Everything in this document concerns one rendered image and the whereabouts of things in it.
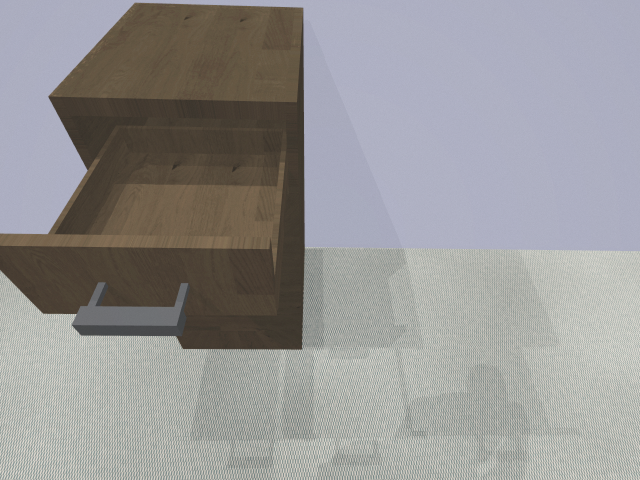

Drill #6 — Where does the handle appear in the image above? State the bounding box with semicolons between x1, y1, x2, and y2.
72;282;190;336

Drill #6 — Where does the drawer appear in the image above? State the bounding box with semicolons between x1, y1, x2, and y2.
0;125;288;316

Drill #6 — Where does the cabinet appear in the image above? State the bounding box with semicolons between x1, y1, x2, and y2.
48;3;305;350

